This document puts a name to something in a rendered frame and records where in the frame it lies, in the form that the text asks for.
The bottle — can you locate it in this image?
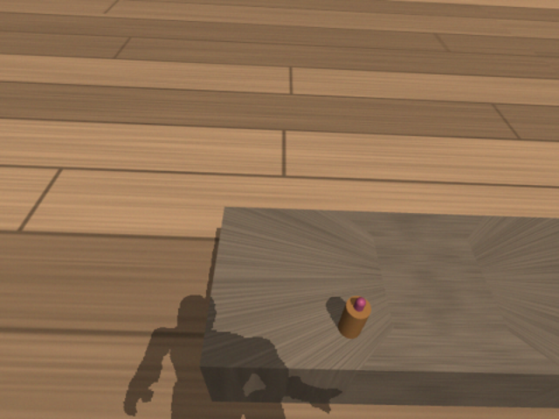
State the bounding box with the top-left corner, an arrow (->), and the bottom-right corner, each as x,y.
338,296 -> 371,339

